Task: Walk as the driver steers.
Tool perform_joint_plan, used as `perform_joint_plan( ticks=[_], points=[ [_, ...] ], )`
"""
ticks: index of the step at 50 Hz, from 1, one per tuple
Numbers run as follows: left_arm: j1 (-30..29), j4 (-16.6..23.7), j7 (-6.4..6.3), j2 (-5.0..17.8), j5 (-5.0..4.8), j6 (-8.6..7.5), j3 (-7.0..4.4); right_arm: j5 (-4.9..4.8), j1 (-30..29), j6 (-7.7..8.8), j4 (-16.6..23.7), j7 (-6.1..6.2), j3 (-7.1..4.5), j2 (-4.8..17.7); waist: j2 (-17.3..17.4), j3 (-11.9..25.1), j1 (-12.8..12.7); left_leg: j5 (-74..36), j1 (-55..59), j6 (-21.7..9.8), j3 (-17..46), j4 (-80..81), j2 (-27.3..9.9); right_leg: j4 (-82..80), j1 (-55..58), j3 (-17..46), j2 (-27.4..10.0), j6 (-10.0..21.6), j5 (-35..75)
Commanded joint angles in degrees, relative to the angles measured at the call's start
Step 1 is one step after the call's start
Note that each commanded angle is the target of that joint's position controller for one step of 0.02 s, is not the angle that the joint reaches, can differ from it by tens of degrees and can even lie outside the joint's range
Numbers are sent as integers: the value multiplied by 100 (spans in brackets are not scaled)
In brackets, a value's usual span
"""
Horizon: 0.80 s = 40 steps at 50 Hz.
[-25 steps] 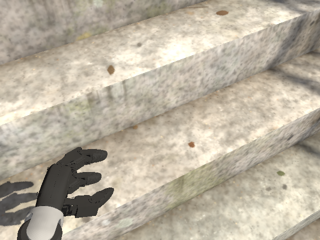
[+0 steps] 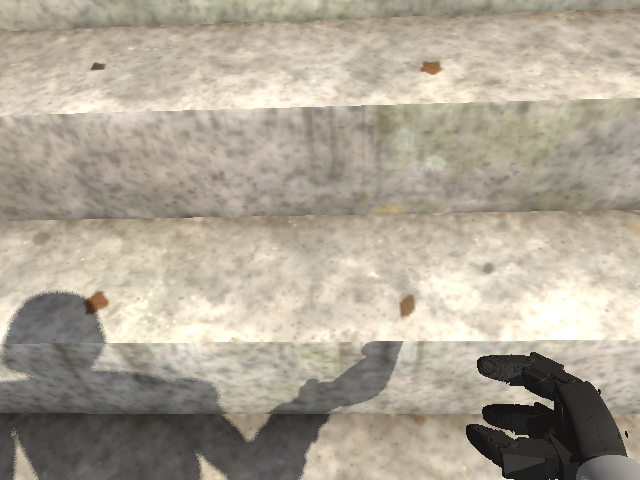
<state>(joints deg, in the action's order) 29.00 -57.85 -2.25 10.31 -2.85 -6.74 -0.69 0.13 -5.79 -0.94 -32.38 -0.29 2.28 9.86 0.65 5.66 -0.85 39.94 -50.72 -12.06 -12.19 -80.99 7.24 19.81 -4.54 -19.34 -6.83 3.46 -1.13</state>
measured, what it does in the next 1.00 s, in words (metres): climbs, turning right: right foot 0.20 m higher, then left foot 0.21 m higher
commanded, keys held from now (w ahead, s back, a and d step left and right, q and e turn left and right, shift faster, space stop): w+q+shift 0.06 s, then w+shift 0.06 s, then w+e+shift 0.58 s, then w+shift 0.18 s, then shift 0.08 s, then q+shift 0.04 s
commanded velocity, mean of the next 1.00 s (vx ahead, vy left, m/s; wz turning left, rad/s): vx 0.97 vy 0.00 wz -0.24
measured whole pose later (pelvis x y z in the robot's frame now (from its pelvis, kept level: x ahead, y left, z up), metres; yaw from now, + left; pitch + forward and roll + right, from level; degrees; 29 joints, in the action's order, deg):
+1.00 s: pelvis +0.59 -0.05 +0.55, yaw -15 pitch +3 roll +4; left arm -2.2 -29.4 -0.8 7.5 1.1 -4.2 -1.0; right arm 1.7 21.6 7.8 -59.7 1.3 -3.9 12.7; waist -1.8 4.6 -1.1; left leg 21.1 -14.7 2.5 -8.0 -33.7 -3.3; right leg 118.5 -69.8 10.4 1.8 7.1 -15.8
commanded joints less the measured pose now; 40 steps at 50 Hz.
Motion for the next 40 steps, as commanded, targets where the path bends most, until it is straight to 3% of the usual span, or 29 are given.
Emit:
perform_joint_plan(
  ticks=[1,2,3,4,6,8,11,14,15,16,17,18,19,20,21,22,23,24,26,28,30,33,34,35,36,37,38,39,40],
  points=[
    [-1230,1832,350,1309,463,-41,-358,65,1856,14,-332,-51,-558,1330,819,1277,738,348,3969,-568,3013,3856,86,5407,-2334,927,-270,439,2918],
    [-2307,2458,494,796,702,-46,-214,81,1014,-102,4,73,-729,1496,1353,576,790,1148,3434,-1347,6094,5401,-791,8494,-4534,1867,993,69,-85],
    [-2881,2942,461,240,975,-26,-78,-71,681,45,120,109,-653,1147,473,58,604,581,3045,-1134,6375,5734,-994,10439,-5373,2770,954,-36,-69],
    [-2746,3176,409,-66,1025,-81,65,51,990,201,-181,174,-635,1126,-84,-290,302,214,2792,-790,6168,5860,-1091,10963,-5767,2773,861,-29,-93],
    [-2266,3249,251,-471,858,-61,292,313,1733,495,-927,198,-578,795,-696,-1106,-200,-875,2254,-351,5064,5865,-1048,11104,-6352,2556,643,11,-294],
    [-2115,3038,139,-706,734,128,389,187,1971,690,-1201,109,-532,687,-749,-1349,-315,-2219,2369,218,3837,5774,-1017,10927,-6778,2349,426,43,-521],
    [-3167,3227,-158,-752,464,300,391,168,2799,950,-1811,-2,-491,543,-294,-1345,153,-3462,3120,200,3305,6329,-1473,12244,-7965,2019,635,247,-1780],
    [-4158,3719,-139,-750,353,369,476,56,3388,956,-2282,30,-454,555,-204,-1408,228,-4404,3144,590,2006,7598,-1396,10001,-7291,1578,645,575,-2261],
    [-4228,3736,-35,-484,340,438,498,-125,3329,879,-2199,154,-441,624,-359,-1028,170,-5888,2895,526,1519,8422,-1413,8348,-5712,973,545,614,-2283],
    [-3392,3273,67,-297,259,482,447,-312,2795,810,-2047,248,-399,579,-387,-229,-361,-8793,2078,528,721,8109,-1143,7027,-3033,540,894,757,-1878],
    [-2648,2954,102,-33,89,461,354,-616,2873,941,-1832,372,-497,1118,-51,664,-569,-12478,2124,251,965,7260,-1485,6750,-1268,127,1363,564,-2382],
    [-1509,2727,35,363,37,541,112,-577,2327,1108,-1667,412,-721,1925,485,1427,-1296,-15331,3043,193,1056,5939,-2021,6737,-917,223,1323,489,-2407],
    [-810,2389,121,779,142,598,-35,-625,1824,1166,-1470,335,-855,2199,556,1998,-1582,-16149,3988,173,1072,4626,-2203,5821,-1046,338,1503,528,-2701],
    [-420,2126,220,940,228,555,-110,-563,1461,1175,-1255,181,-881,2058,82,2039,-1849,-15505,4270,298,928,2692,-1887,3906,-729,573,1735,690,-2388],
    [-511,1818,319,1150,155,504,-275,-218,1428,1147,-1030,98,-812,1464,-607,1675,-1521,-9589,3537,497,982,349,-1121,2324,-438,2080,1472,1115,-2098],
    [-995,1461,216,1116,281,600,-371,388,1554,1128,-547,-103,-618,652,-1848,1326,-612,-4208,693,1113,1498,-2628,219,1386,373,5662,287,1966,-696],
    [-1330,1660,56,581,354,624,-321,661,1296,1218,-47,-250,-381,191,-257,1107,-375,-3914,-509,764,1997,-4262,79,631,96,6649,78,2160,-3024],
    [-1469,1429,1,387,415,540,-302,681,727,1244,297,-285,-237,-209,259,354,-204,-3982,-1195,617,2115,-5251,-14,41,-513,6869,-36,2056,-4196],
    [-1132,854,80,238,598,222,-261,602,561,1129,690,-104,110,-867,518,-1112,225,-3326,-2663,414,1917,-6242,-358,-26,-1298,5614,101,1575,-2770],
    [-1227,746,168,44,450,44,-163,394,796,863,614,87,227,-890,906,-1503,550,-3254,-2405,488,1523,-5650,-739,-19,-2344,4034,481,920,-1597],
    [-1076,568,295,259,436,-101,-154,282,-101,678,1078,247,288,-837,626,-1666,474,-2165,-2213,563,1048,-5312,-820,-570,-3240,3535,684,807,-993],
    [-583,356,179,617,221,-86,-265,250,-1047,644,1739,324,361,-606,8,-1364,264,-1395,-616,501,702,-2238,-1132,-1789,-3535,3362,758,1142,-93],
    [-850,528,68,592,-35,20,-290,95,-278,677,1349,312,392,-448,40,-338,564,-1378,2669,422,240,-257,-781,-1910,-4358,2764,878,1282,2872],
    [-412,661,22,757,-222,-100,-340,-50,181,729,1101,360,183,-188,163,638,522,-907,4092,454,121,-129,-376,-886,-3750,3249,526,1341,7329],
    [-776,887,43,1691,-63,-292,-641,-90,1366,645,951,371,-48,165,-408,1673,1217,-906,4090,402,569,258,-415,390,-2264,3577,-84,1347,10175],
    [-1106,1055,144,2027,-86,-362,-836,-59,2278,698,542,333,-273,630,48,2871,1599,-891,5239,243,1250,1486,-702,2393,-1965,3536,74,982,10288],
    [-966,1253,300,1661,-48,-411,-780,162,2824,750,64,317,-523,1263,1257,3777,1433,1006,6455,-455,3456,3254,-1671,4916,-2998,3159,1152,220,8331],
    [-1501,1364,436,895,465,-512,-592,-64,2664,643,-402,311,-633,1199,2863,3640,1261,5,6003,-531,4557,3629,-2189,7490,-3339,2636,1726,68,1565],
    [-2288,1688,478,132,881,-536,-430,-121,2411,457,-675,252,-597,732,1182,2456,1060,-509,4937,-346,3778,3565,-1645,9328,-4205,2854,1527,293,1106]
  ],
)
